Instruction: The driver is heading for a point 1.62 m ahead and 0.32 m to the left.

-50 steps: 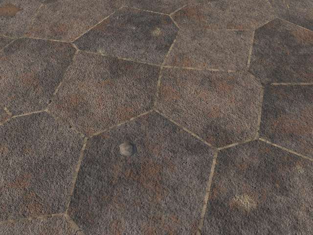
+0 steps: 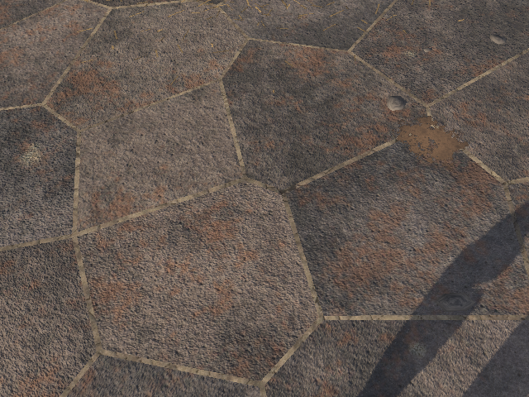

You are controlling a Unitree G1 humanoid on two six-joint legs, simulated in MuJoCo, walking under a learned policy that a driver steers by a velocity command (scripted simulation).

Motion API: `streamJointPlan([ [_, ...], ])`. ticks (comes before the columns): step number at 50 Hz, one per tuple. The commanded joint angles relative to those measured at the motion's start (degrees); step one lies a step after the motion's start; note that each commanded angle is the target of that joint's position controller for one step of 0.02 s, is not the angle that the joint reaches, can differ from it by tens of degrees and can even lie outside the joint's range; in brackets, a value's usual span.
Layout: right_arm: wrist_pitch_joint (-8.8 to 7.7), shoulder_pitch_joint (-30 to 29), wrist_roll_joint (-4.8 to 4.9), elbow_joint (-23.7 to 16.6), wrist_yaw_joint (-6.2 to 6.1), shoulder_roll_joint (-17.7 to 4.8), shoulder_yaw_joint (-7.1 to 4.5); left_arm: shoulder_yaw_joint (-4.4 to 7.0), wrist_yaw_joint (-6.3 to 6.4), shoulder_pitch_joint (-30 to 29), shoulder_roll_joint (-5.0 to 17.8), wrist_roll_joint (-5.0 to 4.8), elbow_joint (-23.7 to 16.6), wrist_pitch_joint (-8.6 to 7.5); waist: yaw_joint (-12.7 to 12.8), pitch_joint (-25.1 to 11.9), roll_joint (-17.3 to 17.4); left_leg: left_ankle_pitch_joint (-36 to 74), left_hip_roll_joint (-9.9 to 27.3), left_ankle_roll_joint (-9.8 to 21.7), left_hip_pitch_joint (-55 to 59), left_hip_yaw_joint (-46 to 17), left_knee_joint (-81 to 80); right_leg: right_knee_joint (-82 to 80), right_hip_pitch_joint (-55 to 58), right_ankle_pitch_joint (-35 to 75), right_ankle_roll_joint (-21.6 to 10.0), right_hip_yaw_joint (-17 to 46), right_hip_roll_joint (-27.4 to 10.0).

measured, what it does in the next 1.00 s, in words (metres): walks ahead: left foot, then right foot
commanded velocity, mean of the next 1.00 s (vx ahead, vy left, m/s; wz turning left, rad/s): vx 0.05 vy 0.00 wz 0.13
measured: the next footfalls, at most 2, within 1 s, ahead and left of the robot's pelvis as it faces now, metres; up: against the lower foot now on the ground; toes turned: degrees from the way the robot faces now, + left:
left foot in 0.24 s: +0.25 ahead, +0.13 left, +0.00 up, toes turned -12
right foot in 0.52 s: +0.15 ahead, -0.10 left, +0.00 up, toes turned +2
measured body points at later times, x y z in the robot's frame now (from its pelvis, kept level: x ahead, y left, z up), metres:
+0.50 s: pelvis +0.13 +0.04 -0.01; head +0.17 +0.04 +0.44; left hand +0.29 +0.30 -0.12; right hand +0.26 -0.23 -0.11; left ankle +0.21 +0.14 -0.74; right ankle +0.10 -0.10 -0.74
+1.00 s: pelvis +0.15 +0.07 -0.01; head +0.20 +0.09 +0.44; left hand +0.23 +0.38 -0.12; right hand +0.38 -0.17 -0.09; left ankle +0.16 +0.17 -0.74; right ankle +0.13 -0.09 -0.67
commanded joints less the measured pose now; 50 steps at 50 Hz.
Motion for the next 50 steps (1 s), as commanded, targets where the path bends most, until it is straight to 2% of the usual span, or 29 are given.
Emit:
streamJointPlan([
  [1,0.89,4.58,-0.43,-1.91,-0.53,-3.47,-0.87,2.96,1.56,-2.32,10.24,-0.45,-4.12,-0.29,-2.88,-10.81,-4.28,6.53,-1.8,-1.87,3.25,0.59,-7.27,-4.88,3.85,37.8,-9.74,10.4,-13.26],
  [3,1.04,1.57,-0.21,-2.54,-0.19,-2.95,-0.47,2.94,2.35,-1.87,10.02,-1.05,-3.71,0.8,-1.75,-11.7,-5.75,12.78,-3.34,-2.21,5.06,0.37,-14.18,-3.62,3.73,33.34,-7.64,10.02,-11.6],
  [7,1.15,-3.72,0.46,-3.97,0.7,-3.64,-0.44,2.94,3.0,-0.59,9.99,-0.99,-3.22,2.33,0.22,-11.23,-7.19,15.21,-5.66,-1.98,7.17,-1.12,-23.87,-0.92,5.42,24.02,-5.86,15.0,-11.88],
  [11,0.09,0.23,0.06,-2.76,1.46,-4.8,-1.09,1.6,3.09,-2.48,6.97,-0.63,-3.09,2.35,-1.77,-11.13,-8.96,18.57,-4.7,1.34,13.72,-0.31,-34.34,5.62,8.39,18.33,-3.62,18.11,-12.53],
  [12,-0.52,0.78,-0.81,-2.79,1.47,-4.84,-0.97,0.8,3.02,-1.23,4.75,-0.21,-2.45,1.92,-2.1,-11.37,-7.63,29.04,-2.32,3.44,19.33,-1.61,-39.34,8.34,7.15,15.49,-1.4,16.82,-10.0],
  [13,-0.89,0.65,-2.21,-3.61,1.29,-7.01,-0.83,-0.39,2.92,3.32,1.34,1.52,-2.06,1.23,0.55,-15.4,0.34,49.64,6.4,7.4,28.54,-10.62,-38.31,15.45,4.02,2.86,1.47,12.68,-5.24],
  [14,-0.32,-0.89,-3.29,-2.82,1.32,-4.41,0.12,-0.56,2.93,10.71,0.98,1.35,-0.26,1.35,4.62,-16.89,9.99,55.75,13.35,16.84,32.32,-20.7,-37.19,19.0,-0.45,-21.06,5.41,9.19,-1.86],
  [15,0.19,-0.79,-1.56,-2.36,1.72,-0.59,1.11,-0.02,3.04,9.56,4.75,1.62,0.49,1.98,3.2,-15.74,10.4,44.88,14.53,19.92,30.17,-26.21,-39.54,19.96,-1.94,-25.98,7.95,7.36,-4.58],
  [16,0.63,-0.06,-0.65,-1.95,2.21,-0.43,1.34,0.69,3.13,5.24,6.61,1.08,0.27,2.62,1.1,-13.38,8.43,35.63,11.94,18.91,29.34,-25.3,-40.58,19.25,-3.29,-24.53,8.57,6.46,-4.79],
  [18,1.71,-1.0,0.44,-2.06,2.4,-4.88,0.14,1.13,3.12,1.19,6.58,0.84,0.29,3.74,0.53,-10.57,6.82,21.3,8.81,15.92,26.99,-24.12,-42.19,16.04,-4.06,-20.77,9.33,5.13,-4.94],
  [19,2.22,-1.93,0.61,-2.52,2.09,-7.35,-0.7,1.23,3.01,0.27,6.42,0.51,0.47,3.88,0.56,-9.57,7.03,17.79,7.53,14.69,24.85,-23.11,-42.8,14.59,-2.55,-18.97,9.27,4.4,-4.6],
  [21,3.23,-2.29,0.89,-3.15,1.47,-8.66,-1.5,1.21,3.14,0.3,5.3,0.09,1.42,3.49,0.37,-9.17,7.36,14.32,5.04,13.31,23.04,-21.03,-43.42,10.73,0.03,-16.12,8.73,2.41,-3.01],
  [26,4.83,-1.97,2.08,-4.0,-0.2,-7.2,-2.06,1.63,3.29,0.73,4.37,0.16,2.85,2.23,0.37,-11.53,7.62,11.59,2.25,11.59,20.37,-19.77,-41.55,2.09,6.78,-6.0,6.28,0.84,-3.01],
  [27,4.96,-2.25,2.04,-4.48,-0.36,-6.43,-1.94,1.93,3.26,1.29,5.26,0.45,2.85,2.04,0.6,-11.7,6.1,11.2,1.19,10.44,17.46,-18.34,-39.79,1.36,9.07,-4.99,4.93,1.87,-5.32],
  [29,4.8,-2.4,1.85,-5.73,0.06,-4.7,-1.61,2.87,3.4,0.01,8.04,1.01,2.81,2.06,-0.94,-7.65,-6.64,4.82,-6.3,6.33,8.78,-8.16,-31.1,-2.94,9.54,-2.52,-0.43,9.14,-12.75],
  [30,4.56,-1.76,1.68,-5.69,0.45,-4.58,-1.61,2.97,3.62,-0.67,8.52,1.55,2.15,1.89,-0.7,-6.6,-11.46,0.45,-9.0,4.61,4.55,-3.51,-24.07,-5.45,11.04,5.57,-4.16,15.11,-19.52],
  [31,4.36,-0.78,1.39,-5.44,0.79,-5.16,-2.04,2.95,3.99,-2.57,8.63,2.02,1.05,1.55,-0.66,-6.83,-12.82,-9.18,-8.13,3.38,1.47,-1.36,-13.8,-5.42,12.19,16.29,-7.86,18.5,-25.48],
  [32,4.43,-0.31,1.35,-5.18,0.98,-6.71,-2.82,2.67,4.32,-2.75,8.02,1.71,0.4,1.15,-0.41,-6.87,-9.48,-12.5,-6.63,2.14,-0.9,-1.77,-4.73,-4.46,13.03,24.9,-9.76,18.74,-27.86],
  [34,5.44,1.57,1.88,-4.44,1.09,-5.12,-2.73,2.46,4.53,-5.05,7.69,0.24,0.1,0.74,-1.79,-6.08,-5.61,-9.5,-4.43,0.31,-3.49,-2.17,-1.09,-2.32,15.34,30.24,-7.41,12.02,-25.1],
  [37,6.04,-1.47,2.32,-6.2,1.86,-2.46,-1.42,2.97,4.24,-3.6,9.0,-0.17,1.04,1.85,0.69,-5.73,-8.98,-3.19,-3.58,-1.42,-1.06,2.67,-8.32,-1.9,16.84,31.51,-5.48,4.1,-20.7],
  [41,6.32,-1.93,2.44,-8.24,3.32,-4.03,-1.77,3.51,3.74,-2.98,10.84,-0.73,1.22,2.83,1.42,-7.55,-11.25,0.12,-4.61,0.23,9.45,7.36,-20.95,0.22,14.8,29.29,-4.34,-0.07,-21.06],
  [43,6.65,2.19,1.98,-7.38,3.12,-4.98,-2.6,3.38,3.36,-4.16,10.72,-1.9,1.41,2.14,-1.26,-8.4,-10.32,7.85,-6.41,2.68,17.17,9.25,-31.15,5.61,12.14,27.22,-2.0,-2.46,-20.5],
  [44,6.7,5.73,1.66,-6.63,2.41,-6.92,-3.55,2.98,2.93,-2.11,9.21,-1.89,2.35,1.34,-2.73,-9.97,-7.14,15.6,-7.09,4.86,25.36,7.16,-37.13,12.87,8.07,24.2,1.11,-5.61,-17.92],
  [45,6.7,9.12,1.73,-7.21,1.23,-13.0,-5.22,2.37,2.52,-0.55,7.16,0.39,1.63,0.61,-3.13,-12.92,4.88,39.33,3.09,9.74,38.3,-8.63,-38.15,27.01,-5.32,3.65,6.82,-9.18,-13.23],
  [46,6.04,9.94,-0.25,-8.56,1.32,-17.61,-5.5,1.03,2.58,-3.48,3.89,2.2,-1.75,0.15,-3.47,-16.73,15.84,51.95,18.32,24.2,41.16,-31.15,-39.49,40.6,-19.03,-33.21,9.95,-4.79,-3.89],
  [47,4.99,10.65,-0.22,-8.25,1.84,-13.25,-4.2,2.01,2.44,-5.73,7.38,1.04,-0.99,0.37,-6.01,-18.56,5.86,52.52,18.25,26.43,39.46,-27.25,-39.14,48.28,-18.84,-34.03,10.45,2.45,-6.0],
  [48,4.25,7.67,-0.16,-8.03,1.74,-12.32,-4.05,1.99,2.64,-6.33,7.25,-0.41,-1.76,0.68,-4.43,-15.04,5.85,40.89,15.4,23.77,34.62,-23.8,-40.47,48.02,-20.02,-28.82,9.63,2.74,-6.6],
  [49,4.07,4.33,0.93,-7.95,1.36,-10.63,-3.76,2.32,3.26,-6.34,7.71,-0.23,-0.68,1.04,-3.04,-11.28,2.66,30.46,11.01,19.72,31.55,-20.02,-41.63,44.78,-20.31,-23.73,9.28,2.79,-8.15],
  [50,4.37,1.41,1.51,-8.34,0.86,-9.38,-3.25,2.64,3.89,-6.63,8.38,0.4,-0.65,1.43,-2.09,-9.17,3.16,26.45,8.99,17.35,27.88,-17.97,-42.3,41.22,-19.16,-19.59,9.34,2.95,-8.58],
])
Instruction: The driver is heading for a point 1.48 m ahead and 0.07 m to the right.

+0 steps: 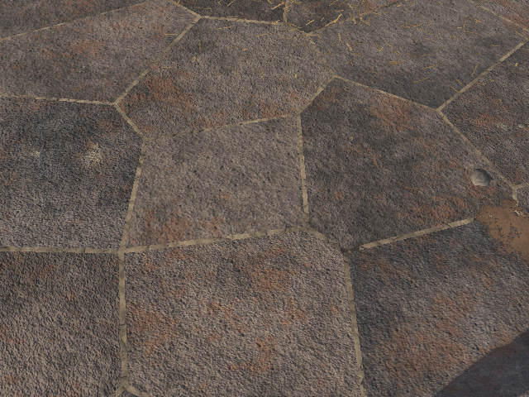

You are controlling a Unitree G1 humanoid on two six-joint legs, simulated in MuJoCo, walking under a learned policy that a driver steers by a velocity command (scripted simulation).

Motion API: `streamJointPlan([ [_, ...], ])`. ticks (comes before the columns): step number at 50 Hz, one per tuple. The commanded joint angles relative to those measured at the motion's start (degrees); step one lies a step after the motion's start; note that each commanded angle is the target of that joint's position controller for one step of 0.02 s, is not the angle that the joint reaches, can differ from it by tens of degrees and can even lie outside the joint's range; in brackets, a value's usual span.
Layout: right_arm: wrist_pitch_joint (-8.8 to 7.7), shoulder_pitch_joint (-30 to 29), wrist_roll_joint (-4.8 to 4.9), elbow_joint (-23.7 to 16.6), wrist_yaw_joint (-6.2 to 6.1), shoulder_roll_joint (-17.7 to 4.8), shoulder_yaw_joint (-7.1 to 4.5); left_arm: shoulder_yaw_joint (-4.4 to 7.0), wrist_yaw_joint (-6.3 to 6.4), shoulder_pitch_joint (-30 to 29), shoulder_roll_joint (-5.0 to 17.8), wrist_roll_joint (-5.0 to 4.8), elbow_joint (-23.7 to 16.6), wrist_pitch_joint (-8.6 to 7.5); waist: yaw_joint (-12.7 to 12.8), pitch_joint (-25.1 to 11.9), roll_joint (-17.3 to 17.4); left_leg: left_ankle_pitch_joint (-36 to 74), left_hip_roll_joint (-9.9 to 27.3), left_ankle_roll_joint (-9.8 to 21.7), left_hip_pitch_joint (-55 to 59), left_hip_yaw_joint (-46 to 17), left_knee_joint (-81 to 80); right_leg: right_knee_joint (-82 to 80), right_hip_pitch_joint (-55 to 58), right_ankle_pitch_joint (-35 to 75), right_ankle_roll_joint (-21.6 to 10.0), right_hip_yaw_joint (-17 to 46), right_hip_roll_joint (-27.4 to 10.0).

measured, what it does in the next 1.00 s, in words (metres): steps on the spot: right foot, then left foot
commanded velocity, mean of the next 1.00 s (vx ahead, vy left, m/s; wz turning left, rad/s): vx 0.00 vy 0.00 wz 0.16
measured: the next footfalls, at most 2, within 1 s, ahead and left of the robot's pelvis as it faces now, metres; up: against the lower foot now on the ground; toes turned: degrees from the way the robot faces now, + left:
right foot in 0.32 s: +0.10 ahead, -0.13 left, +0.00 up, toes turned +16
left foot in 0.64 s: +0.00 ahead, +0.12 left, +0.00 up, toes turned +11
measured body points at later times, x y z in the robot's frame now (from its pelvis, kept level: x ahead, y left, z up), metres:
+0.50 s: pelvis +0.02 -0.03 +0.01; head +0.05 -0.04 +0.46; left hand +0.08 +0.27 -0.08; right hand +0.24 -0.27 -0.10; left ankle -0.04 +0.11 -0.67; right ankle +0.06 -0.14 -0.73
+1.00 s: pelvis +0.01 -0.02 +0.00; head +0.05 -0.03 +0.45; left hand +0.11 +0.28 -0.10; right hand +0.18 -0.29 -0.11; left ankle -0.04 +0.11 -0.73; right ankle +0.03 -0.13 -0.71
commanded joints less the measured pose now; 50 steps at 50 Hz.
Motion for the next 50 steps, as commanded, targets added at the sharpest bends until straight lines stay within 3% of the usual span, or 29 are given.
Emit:
streamJointPlan([
  [1,-0.81,-1.74,0.41,-4.01,-1.33,-9.82,-2.64,1.87,0.95,-0.85,6.72,0.53,-4.29,-0.32,-0.01,-7.97,7.05,20.28,14.12,10.6,9.29,-18.15,-12.6,1.81,-7.14,6.52,0.24,3.14,-0.46],
  [3,-0.42,-1.81,0.1,-4.18,-1.97,-9.69,-2.67,1.5,0.59,0.92,5.01,0.38,-4.18,-0.47,0.79,-9.1,8.19,19.43,12.4,10.51,8.28,-16.79,-12.81,-2.6,-4.6,9.81,0.9,2.61,1.09],
  [6,-0.01,-0.83,0.48,-3.97,-2.66,-9.93,-2.95,0.68,0.27,-0.55,3.31,0.23,-4.75,-0.81,-0.16,-9.29,9.05,13.81,11.31,10.2,8.2,-18.1,-12.33,-12.38,-2.48,11.98,1.61,3.06,2.11],
  [12,0.87,-0.96,0.6,-4.43,-2.14,-10.64,-3.31,0.97,-1.05,-1.28,4.57,-0.53,-5.83,-1.94,-1.19,-8.32,11.62,8.31,11.08,9.61,6.63,-26.45,-10.99,-25.46,4.0,11.58,0.4,3.71,4.1],
  [14,1.22,-2.33,1.01,-4.66,-2.26,-9.73,-2.87,1.11,-1.59,1.81,4.32,-0.55,-5.0,-2.54,0.53,-9.36,11.41,10.56,10.05,7.8,7.07,-26.56,-7.96,-34.7,9.27,17.06,-0.95,2.59,3.64],
  [15,1.35,-1.69,1.2,-4.4,-2.43,-8.59,-2.42,1.25,-1.69,2.9,4.48,-0.2,-4.66,-2.76,1.16,-9.52,10.46,9.07,8.3,5.68,5.52,-25.43,-5.91,-40.9,13.77,22.9,-2.05,2.64,2.28],
  [16,1.23,1.06,0.59,-4.03,-2.47,-6.07,-1.58,1.72,-1.46,3.33,7.35,0.87,-5.27,-2.75,-0.06,-10.63,4.08,0.17,4.84,2.28,1.58,-21.33,0.54,-44.06,18.91,26.5,-4.98,10.2,-6.28],
  [17,0.78,3.09,0.5,-4.79,-2.45,-4.95,-1.35,2.39,-1.35,0.87,11.82,2.12,-5.5,-2.18,-3.53,-7.44,-10.59,-14.97,-4.67,-1.28,-7.6,-10.14,9.21,-46.2,18.94,34.77,-12.95,22.29,-15.28],
  [18,0.24,2.04,-0.36,-4.49,-2.73,-9.17,-2.54,1.79,-1.43,0.82,8.8,2.75,-6.19,-2.38,-0.93,-7.53,-11.7,-23.04,-3.17,-4.06,-8.71,-8.72,22.36,-47.39,15.44,34.55,-19.82,28.48,-20.65],
  [19,0.25,2.39,0.16,-3.57,-2.71,-11.51,-3.57,1.06,-1.29,-0.6,6.97,2.09,-6.66,-2.55,-1.2,-6.53,-8.02,-20.71,-2.29,-4.94,-9.26,-9.71,29.57,-47.02,14.43,32.9,-19.94,25.32,-18.83],
  [21,1.14,3.66,0.17,-1.49,-2.99,-9.2,-3.38,0.36,-1.04,-3.23,4.98,0.27,-6.59,-2.58,-1.91,-5.0,-5.46,-15.15,-1.87,-6.8,-10.36,-9.75,33.31,-45.47,15.12,30.65,-15.91,17.46,-13.23],
  [22,1.43,3.68,0.23,-1.11,-2.94,-7.32,-2.84,-0.13,-0.93,-3.09,4.12,-0.06,-6.21,-2.53,-1.67,-4.85,-5.4,-13.55,-1.74,-7.49,-9.99,-9.69,32.86,-44.81,15.67,33.39,-15.48,15.23,-12.03],
  [25,1.26,1.67,0.37,-1.71,-2.5,-3.38,-1.17,-0.52,-0.87,-1.96,3.34,0.32,-5.19,-1.85,-0.59,-6.4,-7.79,-12.23,0.62,-8.62,-4.89,-4.67,19.9,-43.34,18.02,37.73,-14.91,9.82,-9.01],
  [27,1.01,-0.3,0.33,-2.18,-2.11,-2.09,-0.39,-0.09,-0.94,-0.36,4.93,0.25,-4.57,-1.16,1.19,-7.3,-9.76,-13.29,1.87,-8.55,0.16,-1.38,9.77,-42.24,18.52,39.63,-15.2,9.43,-9.0],
  [29,0.86,1.36,0.75,-0.97,-1.9,-3.22,-0.76,0.03,-1.04,0.79,6.02,-0.32,-3.96,-0.58,0.89,-7.67,-9.45,-6.08,1.35,-7.73,4.94,0.44,-1.2,-40.57,18.6,40.8,-15.06,10.17,-9.31],
  [31,0.75,3.42,-0.02,0.35,-1.86,-4.49,-0.86,-0.57,-1.26,3.35,4.86,-0.89,-2.7,-1.06,0.06,-7.34,-6.74,7.8,2.3,-5.0,13.86,-1.25,-13.78,-39.94,14.69,38.47,-11.31,9.58,-8.19],
  [32,0.81,4.25,-0.63,0.05,-2.38,-6.98,-1.1,-1.36,-1.8,4.6,3.21,0.34,-2.44,-2.02,0.99,-9.15,-1.18,18.88,7.85,-2.97,20.74,-6.9,-12.04,-38.12,10.02,33.35,-7.71,7.79,-6.27],
  [33,0.91,2.95,-1.32,0.95,-2.51,-8.65,-1.36,-2.0,-2.38,6.35,0.91,1.06,-2.38,-2.87,3.96,-9.4,8.33,17.97,10.32,0.57,17.42,-8.02,-7.8,-39.17,10.09,23.01,-4.29,2.92,-1.73],
  [34,0.62,1.91,-1.45,0.64,-1.94,-4.88,-0.67,-2.1,-2.47,2.8,2.12,1.25,-2.1,-2.92,1.32,-8.79,7.44,9.66,9.27,1.89,13.33,-7.13,-8.47,-38.64,13.24,21.17,-2.2,2.19,-1.16],
  [35,0.31,1.7,-1.72,0.66,-1.81,-4.62,-0.63,-1.59,-2.46,-0.49,3.92,0.64,-2.6,-2.74,-0.05,-6.26,6.17,5.6,7.97,1.2,12.74,-6.38,-9.02,-37.0,11.11,22.48,-1.76,2.03,-0.22],
  [37,-0.15,2.89,-1.36,1.18,-2.4,-7.47,-1.56,-1.17,-1.76,-1.85,4.8,-0.42,-3.46,-1.98,-0.85,-4.2,8.29,5.95,8.75,1.0,12.34,-6.95,-9.74,-32.98,7.31,24.85,-2.26,1.88,0.76],
  [40,-0.07,4.95,-0.77,1.49,-3.37,-8.26,-2.11,-0.62,-1.34,-0.18,4.8,-1.04,-4.03,-0.97,-0.99,-2.84,11.56,11.95,14.89,5.09,11.72,-10.2,-10.84,-25.76,2.52,18.12,-2.15,0.33,1.61],
  [42,-0.11,3.53,-1.03,0.41,-3.94,-7.71,-2.02,-0.2,-1.55,0.14,4.35,-1.03,-4.56,-0.3,-1.57,-2.9,13.76,18.43,20.69,9.67,11.31,-13.73,-11.79,-13.99,-1.27,2.47,-1.91,-0.53,0.99],
  [43,-0.35,3.26,-1.17,0.2,-4.07,-7.65,-1.98,0.08,-1.77,-0.14,4.31,-1.19,-4.99,0.08,-1.8,-2.58,12.46,23.48,23.16,11.66,11.95,-14.66,-11.93,-7.71,-4.17,-2.29,-1.68,0.33,-0.15],
  [45,-0.68,0.75,-0.45,0.25,-3.94,-8.15,-2.33,-0.02,-2.11,0.84,3.2,-1.41,-5.05,0.91,-0.56,-2.43,8.84,27.3,22.41,11.06,12.81,-10.65,-11.05,-7.91,-5.11,-0.9,-1.16,0.3,-1.98],
  [47,-0.36,-1.67,0.01,0.03,-3.74,-8.83,-2.7,-0.29,-2.67,1.2,2.86,-1.38,-5.3,1.24,-0.46,-4.07,8.89,29.82,20.44,9.43,12.46,-6.03,-9.68,-12.93,-0.74,4.18,-0.92,-1.97,-1.97],
  [50,0.41,-2.11,1.03,0.55,-3.62,-9.06,-2.86,0.26,-3.89,3.5,3.96,-1.69,-5.8,1.39,0.45,-6.72,9.31,27.95,18.92,6.83,12.93,-1.58,-4.79,-25.06,6.64,13.17,-2.26,-5.8,0.37],
])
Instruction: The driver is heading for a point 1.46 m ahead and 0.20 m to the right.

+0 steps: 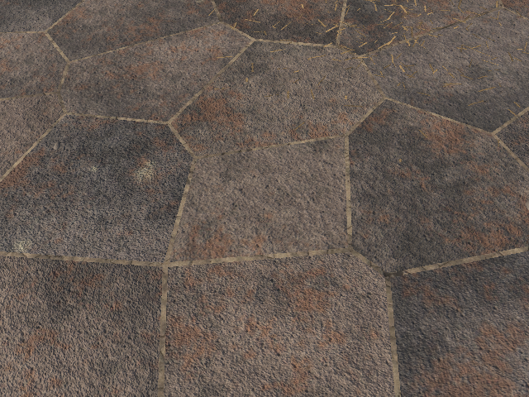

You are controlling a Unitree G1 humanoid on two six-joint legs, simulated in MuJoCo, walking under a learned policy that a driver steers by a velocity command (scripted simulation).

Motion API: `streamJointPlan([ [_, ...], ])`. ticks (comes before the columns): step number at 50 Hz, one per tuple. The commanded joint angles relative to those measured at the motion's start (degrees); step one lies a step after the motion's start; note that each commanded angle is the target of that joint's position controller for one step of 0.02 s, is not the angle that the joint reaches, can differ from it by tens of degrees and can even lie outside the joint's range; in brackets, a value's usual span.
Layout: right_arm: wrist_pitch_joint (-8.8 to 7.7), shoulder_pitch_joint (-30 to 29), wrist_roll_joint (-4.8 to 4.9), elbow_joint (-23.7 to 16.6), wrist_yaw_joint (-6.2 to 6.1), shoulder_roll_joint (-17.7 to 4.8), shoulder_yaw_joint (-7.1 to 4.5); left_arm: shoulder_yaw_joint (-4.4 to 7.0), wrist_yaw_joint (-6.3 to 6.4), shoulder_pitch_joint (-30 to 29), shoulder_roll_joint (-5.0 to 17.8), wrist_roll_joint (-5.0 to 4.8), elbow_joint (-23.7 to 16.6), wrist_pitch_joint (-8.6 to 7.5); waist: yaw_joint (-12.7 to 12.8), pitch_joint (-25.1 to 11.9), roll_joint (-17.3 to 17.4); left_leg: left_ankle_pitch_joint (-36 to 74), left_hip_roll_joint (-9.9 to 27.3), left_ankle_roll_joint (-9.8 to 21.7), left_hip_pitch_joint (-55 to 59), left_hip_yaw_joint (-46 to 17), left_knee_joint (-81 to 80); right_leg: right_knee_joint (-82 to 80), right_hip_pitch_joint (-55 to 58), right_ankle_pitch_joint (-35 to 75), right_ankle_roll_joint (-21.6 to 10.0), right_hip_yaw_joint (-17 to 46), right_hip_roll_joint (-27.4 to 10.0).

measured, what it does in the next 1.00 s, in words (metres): steps on the spot, turning right: right foot, then left foot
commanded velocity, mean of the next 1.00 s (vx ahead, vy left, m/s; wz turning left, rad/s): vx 0.10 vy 0.00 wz -0.40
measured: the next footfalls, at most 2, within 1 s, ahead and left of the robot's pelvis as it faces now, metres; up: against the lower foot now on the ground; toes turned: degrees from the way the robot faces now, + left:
right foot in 0.04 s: +0.05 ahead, -0.11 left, +0.00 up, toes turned -4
left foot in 0.60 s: +0.10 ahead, +0.10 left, +0.00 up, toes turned -27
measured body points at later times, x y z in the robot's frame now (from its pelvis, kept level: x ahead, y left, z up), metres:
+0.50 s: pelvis +0.01 -0.02 +0.01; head +0.04 -0.05 +0.46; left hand +0.23 +0.22 -0.07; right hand +0.09 -0.34 -0.10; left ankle +0.07 +0.13 -0.70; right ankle +0.01 -0.11 -0.73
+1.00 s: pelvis +0.07 -0.04 +0.01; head +0.08 -0.05 +0.46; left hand +0.33 +0.12 -0.07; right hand -0.02 -0.32 -0.11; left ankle +0.07 +0.11 -0.73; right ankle +0.04 -0.16 -0.73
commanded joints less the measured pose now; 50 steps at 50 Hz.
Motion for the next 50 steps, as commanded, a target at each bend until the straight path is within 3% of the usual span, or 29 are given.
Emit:
streamJointPlan([
  [1,-0.36,-3.42,1.33,-3.43,-0.15,-9.3,-2.54,1.45,-0.82,3.11,4.29,0.01,-3.67,-0.48,2.03,-6.87,5.63,29.47,12.11,8.9,1.9,-5.59,0.61,-13.74,7.75,11.7,-2.08,-2.93,2.16],
  [2,-0.73,0.53,1.0,-2.05,0.18,-7.52,-2.13,2.43,-0.18,4.51,6.74,0.56,-3.84,-0.61,1.95,-7.46,-0.88,19.45,8.46,4.88,-2.81,-1.31,9.56,-20.31,14.2,22.12,-4.23,2.09,1.59],
  [3,-0.95,0.84,-2.6,-4.47,0.42,-3.18,-0.61,4.3,1.01,5.3,15.53,0.85,-5.83,-0.91,0.15,-7.68,-19.85,-14.04,0.21,-2.01,-20.65,2.45,28.3,-22.86,23.81,47.24,-12.41,27.03,-14.97],
  [4,-1.22,-4.37,-1.73,-5.96,0.1,-5.03,-0.94,3.27,0.12,7.21,14.1,2.98,-6.8,-2.21,4.13,-12.2,-15.51,-23.1,-4.47,-2.39,-24.11,-7.71,38.09,-25.49,20.7,47.49,-22.75,37.06,-21.46],
  [5,-1.03,-5.1,-0.33,-5.75,-0.07,-7.06,-1.58,2.76,-0.36,5.28,12.48,3.1,-7.07,-3.45,3.45,-9.51,-9.45,-19.94,-3.01,-1.9,-25.82,-9.77,42.32,-25.91,19.54,43.18,-22.59,32.54,-19.6],
  [7,-0.84,-4.36,-0.52,-4.08,-0.64,-7.97,-2.21,2.26,0.44,0.87,10.01,1.09,-7.11,-3.84,1.37,-6.47,-4.33,-10.22,-0.78,-1.37,-26.79,-10.36,39.32,-25.37,17.87,33.33,-16.74,25.2,-13.76],
  [8,-0.78,-4.09,-0.69,-3.91,-0.78,-8.29,-2.45,1.89,0.95,-0.46,9.48,0.56,-7.38,-3.55,0.6,-6.18,-5.11,-6.89,-0.52,-1.75,-24.85,-10.62,37.36,-25.64,16.19,32.95,-15.45,23.31,-11.95],
  [11,-1.0,-2.39,-0.2,-3.06,-0.21,-6.65,-2.24,1.49,1.95,-0.25,8.56,0.87,-8.22,-2.92,0.12,-8.09,-6.46,-1.86,-2.45,-3.17,-21.94,-9.94,35.21,-26.4,16.47,33.71,-15.3,21.19,-9.46],
  [18,-1.73,-5.22,-0.15,-3.45,-0.04,-5.8,-1.99,2.13,3.01,0.1,9.46,0.89,-8.99,-1.61,1.54,-5.97,-8.19,-0.09,-3.6,-5.0,-20.36,-11.24,19.84,-27.24,15.02,19.67,-15.31,25.8,-7.73],
  [21,-2.51,-5.55,-0.03,-3.49,0.47,-5.87,-1.96,2.41,2.88,-0.48,9.77,1.04,-9.4,-1.16,1.92,-5.71,-8.91,-0.94,-4.29,-4.62,-17.23,-11.53,15.19,-26.61,12.89,17.52,-15.53,28.49,-7.11],
  [26,-4.02,-4.31,0.44,-3.46,1.67,-6.49,-2.11,2.68,2.41,-2.1,9.9,0.62,-10.18,-0.33,1.77,-7.44,-9.81,-1.93,-5.62,-3.04,-11.45,-11.43,6.78,-23.57,13.7,25.83,-15.07,33.5,-6.61],
  [29,-4.66,0.41,0.13,-1.78,2.5,-6.32,-2.22,2.05,2.68,-4.08,8.35,-0.21,-10.41,0.26,-0.88,-8.98,-8.91,9.98,-4.5,-0.94,-1.98,-9.29,-8.47,-19.29,12.3,27.87,-11.76,31.87,-4.13],
  [30,-4.63,0.52,-0.66,-2.02,2.38,-8.07,-2.51,1.48,2.77,-1.75,6.53,0.07,-9.92,0.21,0.04,-9.49,-5.25,15.92,0.95,1.09,3.32,-13.64,-11.5,-15.81,8.61,19.17,-8.69,29.05,-1.41],
  [31,-4.18,-1.67,-1.55,-3.53,2.05,-10.97,-2.6,0.51,2.51,2.94,3.57,1.48,-9.16,-0.06,3.61,-9.82,8.26,26.76,11.97,6.0,7.29,-25.0,-12.89,-4.71,2.71,-1.91,-5.01,20.07,6.31],
  [32,-4.12,-0.67,-3.09,-2.89,2.33,-11.8,-2.68,1.77,2.84,0.81,7.31,0.91,-10.33,-0.49,2.06,-6.33,14.07,21.37,17.7,15.24,2.85,-34.59,-14.95,4.89,-5.89,-13.49,-2.33,13.73,10.25],
  [33,-4.4,-1.14,-2.09,-3.33,2.36,-9.92,-2.21,2.62,3.12,1.23,10.26,1.27,-9.38,-0.79,1.46,-5.15,8.94,7.58,17.34,16.51,2.03,-34.21,-16.44,12.19,-7.95,-9.74,-0.97,14.32,6.77],
  [34,-4.48,-1.38,-1.0,-2.94,2.13,-8.17,-1.65,2.7,2.96,0.52,9.99,1.19,-8.66,-0.86,1.23,-3.92,7.24,-5.5,13.81,14.18,2.65,-31.04,-17.65,13.96,-10.19,-4.91,-0.35,13.77,5.81],
  [35,-4.63,-0.89,-0.04,-2.56,1.87,-7.58,-1.26,2.16,2.86,1.05,7.82,1.41,-7.57,-0.75,0.87,-2.99,7.93,-11.93,11.19,12.29,4.66,-29.27,-18.8,14.69,-12.54,-1.96,0.69,13.06,5.43],
  [40,-4.83,5.26,0.03,-0.53,0.88,-8.49,-0.99,0.6,1.68,-4.65,4.16,0.78,-8.23,-3.47,-3.36,-0.61,7.79,-6.95,8.95,12.28,8.72,-23.8,-21.4,7.39,-15.13,5.39,1.86,4.97,1.62],
  [44,-4.89,7.11,0.46,-0.16,1.36,-10.45,-1.33,-0.59,0.89,-6.65,1.83,0.4,-8.56,-5.46,-4.39,-0.37,8.8,-1.56,8.6,12.7,3.82,-19.82,-21.38,-6.63,-5.03,5.36,0.59,1.83,1.23],
  [46,-4.82,8.23,0.97,0.12,1.96,-11.33,-1.47,-0.39,0.49,-5.65,2.86,-0.02,-8.2,-6.03,-3.86,-0.21,8.81,-1.92,9.53,13.39,0.92,-19.94,-20.81,-11.51,0.21,6.14,-0.66,0.92,1.88],
  [48,-4.54,7.43,1.59,0.08,2.39,-11.03,-1.21,-0.14,0.3,-1.77,3.26,-0.28,-6.68,-6.42,-0.96,-0.68,7.47,-2.35,9.55,12.54,-3.16,-19.41,-18.58,-19.08,8.8,12.7,-2.46,0.11,2.5],
  [49,-4.57,7.71,1.42,0.2,2.56,-9.81,-0.74,0.25,0.5,1.42,3.84,-0.31,-5.35,-6.36,0.75,-1.81,6.18,-1.52,8.69,11.42,-5.97,-18.63,-16.2,-21.1,15.12,13.77,-3.25,-0.01,3.03],
  [50,-4.84,7.67,0.96,0.3,2.84,-7.16,0.23,0.77,1.08,6.13,4.72,-0.57,-4.26,-6.3,3.43,-3.53,5.11,-0.45,6.68,9.37,-10.9,-17.12,-11.33,-22.47,23.76,13.04,-4.27,2.31,1.25],
])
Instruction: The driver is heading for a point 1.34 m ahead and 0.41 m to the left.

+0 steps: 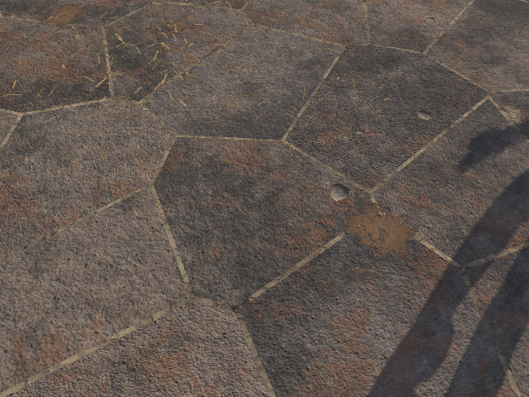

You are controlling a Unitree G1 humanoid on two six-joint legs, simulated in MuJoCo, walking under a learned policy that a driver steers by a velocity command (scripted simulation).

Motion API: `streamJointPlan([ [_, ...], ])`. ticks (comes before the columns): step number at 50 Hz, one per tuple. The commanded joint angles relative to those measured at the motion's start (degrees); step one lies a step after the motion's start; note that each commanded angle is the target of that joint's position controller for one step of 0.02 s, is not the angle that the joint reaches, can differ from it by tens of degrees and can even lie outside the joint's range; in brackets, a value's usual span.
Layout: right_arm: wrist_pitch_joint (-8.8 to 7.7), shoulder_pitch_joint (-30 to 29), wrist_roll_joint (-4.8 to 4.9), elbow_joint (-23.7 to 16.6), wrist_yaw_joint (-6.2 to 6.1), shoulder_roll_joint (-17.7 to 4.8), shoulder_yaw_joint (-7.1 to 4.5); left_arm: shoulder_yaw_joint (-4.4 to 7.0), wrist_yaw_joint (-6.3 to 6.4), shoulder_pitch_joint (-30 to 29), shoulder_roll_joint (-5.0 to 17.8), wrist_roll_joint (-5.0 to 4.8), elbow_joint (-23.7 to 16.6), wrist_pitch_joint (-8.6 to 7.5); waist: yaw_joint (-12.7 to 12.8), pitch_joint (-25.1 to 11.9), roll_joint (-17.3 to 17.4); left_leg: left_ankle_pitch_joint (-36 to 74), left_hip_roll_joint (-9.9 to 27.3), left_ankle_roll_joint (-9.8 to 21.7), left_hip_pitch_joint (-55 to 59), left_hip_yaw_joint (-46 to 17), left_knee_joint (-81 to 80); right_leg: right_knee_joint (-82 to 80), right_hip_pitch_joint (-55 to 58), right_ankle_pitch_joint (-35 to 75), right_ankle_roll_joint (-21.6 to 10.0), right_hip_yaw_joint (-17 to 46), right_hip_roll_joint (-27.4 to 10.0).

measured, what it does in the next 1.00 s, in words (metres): walks ahead, turning left: right foot, then left foot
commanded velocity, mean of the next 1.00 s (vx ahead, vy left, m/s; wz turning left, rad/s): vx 0.47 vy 0.00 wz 0.45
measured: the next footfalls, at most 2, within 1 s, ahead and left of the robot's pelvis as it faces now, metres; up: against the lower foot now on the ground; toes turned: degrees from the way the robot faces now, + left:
right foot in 0.02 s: +0.06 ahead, -0.12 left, +0.00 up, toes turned +0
left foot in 0.50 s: +0.39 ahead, +0.13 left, +0.00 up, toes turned +15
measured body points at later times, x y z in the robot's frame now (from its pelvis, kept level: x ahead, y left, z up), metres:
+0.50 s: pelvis +0.23 +0.02 -0.03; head +0.28 +0.02 +0.42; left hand +0.15 +0.29 -0.15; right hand +0.52 -0.15 -0.10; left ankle +0.35 +0.12 -0.74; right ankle +0.03 -0.12 -0.73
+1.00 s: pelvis +0.52 +0.06 -0.02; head +0.55 +0.08 +0.43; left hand +0.60 +0.38 -0.08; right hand +0.71 -0.18 -0.13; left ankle +0.35 +0.11 -0.73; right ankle +0.67 +0.01 -0.74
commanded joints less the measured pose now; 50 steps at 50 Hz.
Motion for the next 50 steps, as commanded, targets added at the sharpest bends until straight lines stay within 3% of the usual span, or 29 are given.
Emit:
streamJointPlan([
  [1,-1.46,-6.06,-1.04,-5.11,0.92,-2.14,0.45,3.25,1.36,14.63,9.4,0.31,-0.38,-0.92,11.0,-4.5,-1.65,-5.39,3.32,4.64,-22.93,-3.72,13.85,-8.13,28.61,-3.22,-4.8,12.49,-10.27],
  [2,-2.7,-5.9,-0.32,-8.43,0.46,-0.9,0.72,5.25,1.05,17.92,17.22,1.34,0.32,-0.76,10.43,-5.58,-15.03,-14.19,-1.88,2.17,-36.41,2.44,30.02,-14.08,31.18,-16.64,-12.84,33.47,-22.86],
  [3,-3.2,-7.33,1.13,-8.24,-0.02,-6.94,-0.98,4.39,0.54,17.26,12.93,1.7,0.87,-1.48,10.94,-1.65,-9.69,-15.05,0.64,2.41,-40.57,-2.39,40.18,-16.08,26.16,-24.48,-15.73,37.17,-23.7],
  [4,-3.2,-7.28,1.77,-7.69,0.27,-8.33,-1.69,3.07,0.38,14.47,8.86,1.54,0.76,-2.13,9.25,2.87,-9.35,-9.36,2.01,3.4,-43.26,-4.5,42.83,-16.68,24.16,-24.01,-13.8,31.34,-20.69],
  [5,-2.95,-6.61,1.45,-6.56,0.47,-7.71,-1.73,2.45,0.29,11.8,6.85,1.63,0.4,-2.54,7.92,3.95,-8.66,-4.69,3.05,3.46,-42.72,-4.29,43.13,-17.47,22.48,-18.08,-12.02,25.12,-17.83],
  [7,-2.46,-7.52,0.53,-5.98,0.97,-6.26,-1.8,1.94,0.36,8.79,5.04,1.83,0.5,-2.66,6.48,5.84,-6.73,2.33,4.28,2.7,-41.16,-4.46,41.19,-18.66,18.96,-2.51,-9.5,14.88,-14.45],
  [10,-1.77,-7.37,0.25,-5.82,1.52,-3.67,-1.3,2.2,0.46,8.75,5.01,2.19,1.17,-3.36,5.75,4.66,-5.28,9.56,3.57,0.63,-39.64,-3.38,40.12,-19.48,16.5,13.16,-9.33,5.74,-12.59],
  [13,-1.66,-11.38,-0.16,-7.91,1.7,-2.57,-0.77,2.27,0.68,7.91,5.73,2.05,2.13,-3.49,6.02,6.15,-4.2,16.76,3.08,-0.57,-37.21,-1.49,29.48,-21.06,13.49,17.65,-9.04,-0.63,-11.31],
  [18,-2.26,-21.54,-0.2,-12.37,3.85,-0.5,0.53,2.58,1.42,12.13,7.93,1.22,5.52,-2.74,9.02,8.88,-2.26,21.82,2.23,1.83,-33.36,4.91,15.15,-20.88,15.97,23.65,-7.76,-6.35,-12.91],
  [20,-2.45,-22.78,0.03,-13.83,4.74,-1.47,0.21,2.78,1.67,12.53,9.05,1.07,6.3,-1.8,8.0,7.61,-2.89,18.45,0.64,3.87,-32.37,6.72,12.67,-16.86,20.67,35.66,-7.0,-7.84,-14.03],
  [22,-2.05,-20.36,-0.04,-14.2,4.96,-3.62,-0.79,3.26,2.33,12.08,10.95,1.1,6.17,-0.73,5.26,3.0,-5.46,12.68,-2.84,6.3,-27.11,9.72,13.17,-8.54,24.82,57.08,-5.92,-9.28,-14.55],
  [23,-1.69,-15.75,0.04,-13.48,4.81,-5.47,-1.75,3.44,2.7,11.78,11.7,1.29,5.89,-0.09,2.43,-0.56,-6.57,10.06,-4.73,7.71,-21.4,10.56,13.61,-1.14,25.44,64.68,-5.52,-9.72,-14.48],
  [24,-1.38,-7.97,0.22,-11.93,4.24,-8.22,-3.23,3.48,2.96,11.15,12.03,1.28,5.47,0.35,-1.87,-5.17,-6.15,10.75,-6.29,9.66,-9.97,10.14,12.03,9.5,21.49,65.17,-4.7,-10.16,-13.76],
  [25,-0.73,1.13,0.22,-10.18,3.1,-11.06,-4.79,3.21,3.2,10.34,11.91,1.29,4.37,0.1,-7.0,-9.45,-2.9,11.99,-3.7,12.12,7.07,3.83,9.4,24.46,9.24,53.4,-2.98,-10.12,-11.73],
  [26,-0.58,1.92,0.02,-10.27,2.29,-16.93,-5.74,0.29,1.74,17.93,2.45,3.22,1.59,-1.31,0.22,-16.0,13.38,5.92,13.19,22.79,31.3,-26.62,9.86,48.11,-18.6,-9.26,0.8,-7.44,-0.71],
  [27,-1.05,3.24,-0.16,-11.61,1.89,-13.24,-4.83,0.44,0.75,13.9,6.25,1.67,0.98,-3.75,-3.14,-25.39,8.2,-3.01,18.77,26.84,34.32,-45.79,-0.28,57.02,-24.74,-19.72,0.47,6.2,3.27],
  [28,-1.46,1.33,-0.78,-11.06,1.82,-10.83,-4.11,1.45,0.22,6.21,9.36,-0.8,-1.72,-4.87,-4.22,-15.85,4.64,-1.89,16.49,22.64,27.76,-37.42,-3.71,55.45,-29.33,-14.15,-0.46,7.91,0.03],
  [29,-1.76,-2.42,-0.51,-11.13,1.78,-9.86,-3.81,0.96,0.35,4.1,8.58,-0.77,-2.97,-5.53,-1.32,-8.46,0.06,2.58,14.07,20.61,17.84,-30.26,-4.79,49.72,-28.49,-9.1,-0.98,7.08,-2.42],
  [30,-1.94,-6.16,-0.59,-11.74,1.79,-8.69,-3.43,1.06,0.78,3.72,8.02,0.54,-2.55,-5.59,1.51,-3.99,-2.45,9.47,11.52,19.25,9.27,-25.22,-5.58,44.75,-25.86,-7.16,-0.49,6.3,-4.08],
  [31,-2.13,-8.52,-1.37,-12.47,1.61,-7.57,-3.03,1.44,0.91,5.19,8.5,1.37,-2.17,-4.98,3.81,-2.62,-0.92,15.03,9.71,18.98,3.31,-21.64,-6.81,42.47,-21.77,-5.54,0.11,6.57,-5.38],
  [33,-2.27,-10.21,-1.27,-12.4,1.33,-7.2,-3.0,1.43,0.92,7.12,7.91,2.25,-1.65,-3.54,5.87,-1.31,1.03,19.75,7.99,19.34,-3.67,-18.44,-9.01,38.71,-18.27,-4.27,2.09,5.56,-6.16],
  [35,-2.48,-9.23,-0.86,-11.21,0.86,-8.08,-3.18,0.95,1.19,5.86,6.4,2.89,-2.16,-2.67,5.79,0.03,1.32,23.17,6.58,18.97,-9.12,-14.63,-9.5,33.34,-17.27,-1.55,4.08,3.92,-6.02],
  [40,-1.35,-5.13,-0.16,-8.85,-0.41,-9.75,-3.57,-0.32,0.83,-6.83,3.42,2.38,-5.25,-3.14,0.62,1.0,3.46,14.92,1.76,13.92,-13.06,-10.61,-7.17,10.76,-11.97,17.42,5.14,2.43,-1.8],
  [44,-0.61,-1.98,0.37,-7.3,-0.67,-9.67,-3.57,0.73,-0.09,-10.23,6.12,1.07,-6.37,-4.01,-0.24,-0.01,5.45,9.08,4.52,12.5,-6.35,-17.74,-2.23,2.8,-9.69,16.18,3.95,5.15,-0.05],
  [46,-0.35,-2.51,0.12,-7.23,-0.71,-9.44,-3.57,1.71,-0.28,-8.11,7.7,0.8,-6.03,-4.39,1.54,-0.4,7.22,9.24,6.04,11.37,-3.44,-21.35,1.5,1.35,-7.01,10.64,2.02,5.66,-0.01],
  [47,-0.2,-3.27,0.02,-7.39,-0.67,-8.65,-3.37,2.28,-0.16,-4.49,8.23,0.77,-5.12,-4.61,3.74,-1.17,7.65,9.78,5.32,10.31,-3.83,-21.51,4.21,-0.79,-2.18,10.03,0.55,4.75,0.0],
  [48,-0.34,-2.98,-0.25,-7.61,-0.48,-6.3,-2.56,3.14,0.24,0.72,9.77,1.34,-4.34,-4.88,6.39,-4.72,6.58,10.36,2.59,8.38,-5.92,-19.37,11.38,-1.91,7.1,9.32,-1.79,5.87,-2.43],
  [49,-0.59,-1.49,-1.32,-8.48,-0.22,-2.12,-1.1,3.96,0.79,8.8,12.76,2.14,-3.94,-4.85,9.01,-12.94,-1.34,-0.02,-1.45,6.03,-12.5,-13.74,28.01,-1.49,21.34,5.56,-5.55,16.0,-12.99],
  [50,-1.1,5.23,0.7,-10.2,-0.21,-0.89,-0.46,4.92,0.13,12.57,16.22,2.71,-1.37,-4.02,5.6,-17.54,-20.63,-18.2,-7.44,3.0,-31.53,-7.0,44.32,-8.53,34.52,-10.99,-14.0,43.44,-23.56],
])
